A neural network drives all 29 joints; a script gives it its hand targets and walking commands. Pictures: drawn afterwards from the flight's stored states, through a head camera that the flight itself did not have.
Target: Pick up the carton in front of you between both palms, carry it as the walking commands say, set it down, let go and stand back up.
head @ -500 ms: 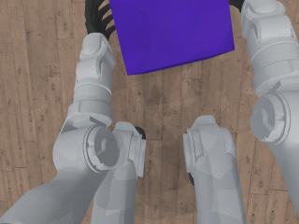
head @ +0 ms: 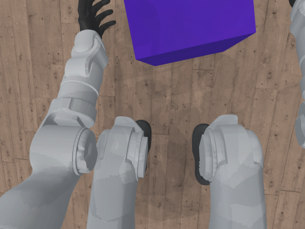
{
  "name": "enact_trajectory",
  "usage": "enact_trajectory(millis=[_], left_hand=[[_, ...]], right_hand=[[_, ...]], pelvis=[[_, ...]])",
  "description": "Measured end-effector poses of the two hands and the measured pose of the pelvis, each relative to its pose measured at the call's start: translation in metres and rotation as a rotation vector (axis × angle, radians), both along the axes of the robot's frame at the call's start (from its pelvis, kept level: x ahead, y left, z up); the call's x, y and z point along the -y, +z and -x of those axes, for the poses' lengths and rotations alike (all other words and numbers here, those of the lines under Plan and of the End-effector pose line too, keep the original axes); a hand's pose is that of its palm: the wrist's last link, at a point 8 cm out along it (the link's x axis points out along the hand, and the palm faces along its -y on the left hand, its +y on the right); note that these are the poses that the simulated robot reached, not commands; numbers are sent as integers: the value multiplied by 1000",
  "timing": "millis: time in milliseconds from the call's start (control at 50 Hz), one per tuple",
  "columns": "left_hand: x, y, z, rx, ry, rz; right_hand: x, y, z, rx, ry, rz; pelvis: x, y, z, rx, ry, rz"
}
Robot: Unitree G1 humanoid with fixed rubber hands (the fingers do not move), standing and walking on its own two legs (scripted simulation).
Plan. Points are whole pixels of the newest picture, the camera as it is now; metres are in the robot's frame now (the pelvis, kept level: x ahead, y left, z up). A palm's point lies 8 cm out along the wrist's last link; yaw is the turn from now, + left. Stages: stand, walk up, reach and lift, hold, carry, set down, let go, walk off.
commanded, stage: set down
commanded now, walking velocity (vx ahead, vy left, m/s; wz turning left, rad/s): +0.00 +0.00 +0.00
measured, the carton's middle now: (182, 10) +0.55 -0.06 -0.24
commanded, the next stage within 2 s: let go in 0.98 s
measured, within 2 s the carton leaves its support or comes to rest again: neither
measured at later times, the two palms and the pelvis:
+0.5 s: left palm out of the picture +0.52 +0.11 +0.00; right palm out of the picture +0.55 -0.27 +0.00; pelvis +0.01 +0.00 +0.12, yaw -2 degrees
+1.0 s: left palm out of the picture +0.51 +0.12 +0.15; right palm out of the picture +0.55 -0.28 +0.15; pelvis +0.04 -0.01 +0.25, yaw -4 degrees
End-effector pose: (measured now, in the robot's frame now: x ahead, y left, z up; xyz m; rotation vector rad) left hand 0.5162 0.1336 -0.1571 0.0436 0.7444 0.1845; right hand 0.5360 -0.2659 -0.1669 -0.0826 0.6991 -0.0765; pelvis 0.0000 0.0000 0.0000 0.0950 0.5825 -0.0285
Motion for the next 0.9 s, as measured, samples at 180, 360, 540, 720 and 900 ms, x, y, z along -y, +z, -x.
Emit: enact_trajectory(millis=[180, 360, 540, 720, 900], left_hand=[[27, 56, -3, 75, 13, 28], [22, 119, 1, 75, 34, 6], [19, 169, 1, 90, 37, 4], [17, 226, 4, 94, 43, -2], [16, 283, 6, 98, 48, -8]], right_hand=[[-7, 69, -15, 49, 21, 3], [2, 130, -11, 18, 14, 9], [6, 178, -12, 31, 25, 15], [11, 236, -14, 30, 33, 13], [13, 293, -15, 27, 38, 9]], pelvis=[[-1, 30, 0, -28, -3, 5], [-3, 85, -9, -125, -18, 3], [-3, 130, -14, -170, -25, 4], [2, 179, -21, -181, -34, 3], [7, 228, -30, -175, -44, 6]])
